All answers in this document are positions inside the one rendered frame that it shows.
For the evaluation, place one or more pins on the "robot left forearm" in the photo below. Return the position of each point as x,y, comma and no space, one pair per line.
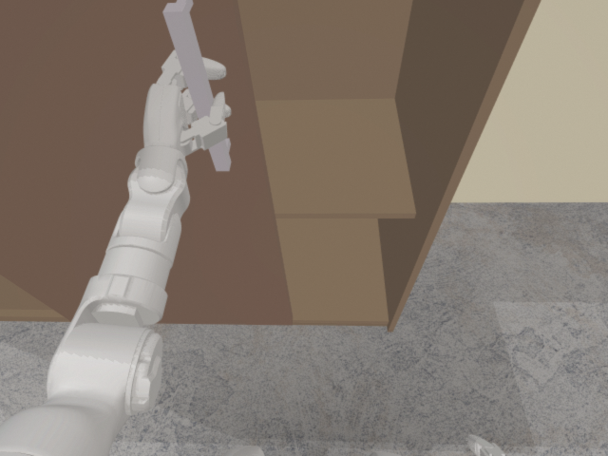
129,289

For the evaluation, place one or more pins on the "handle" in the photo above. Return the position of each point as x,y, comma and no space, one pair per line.
181,29

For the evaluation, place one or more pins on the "left robot hand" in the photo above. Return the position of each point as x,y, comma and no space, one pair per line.
168,111

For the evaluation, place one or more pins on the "robot left upper arm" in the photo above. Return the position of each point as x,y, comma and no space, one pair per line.
104,373

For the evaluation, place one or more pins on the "right robot hand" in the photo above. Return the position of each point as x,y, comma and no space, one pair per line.
481,447

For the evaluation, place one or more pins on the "wardrobe door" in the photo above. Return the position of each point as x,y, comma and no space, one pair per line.
13,297
74,78

